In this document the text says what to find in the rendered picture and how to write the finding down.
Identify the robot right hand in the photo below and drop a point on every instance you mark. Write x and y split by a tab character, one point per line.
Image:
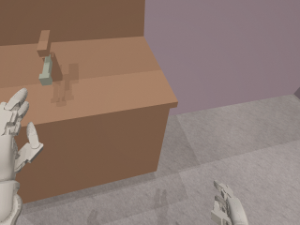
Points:
233	212

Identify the left robot forearm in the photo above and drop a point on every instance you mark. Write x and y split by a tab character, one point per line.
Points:
11	204

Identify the tap lever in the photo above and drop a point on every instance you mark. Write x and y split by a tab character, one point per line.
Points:
45	77

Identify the robot left hand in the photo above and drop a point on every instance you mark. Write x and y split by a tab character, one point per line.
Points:
11	115

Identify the counter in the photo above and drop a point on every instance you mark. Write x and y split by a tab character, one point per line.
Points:
104	116

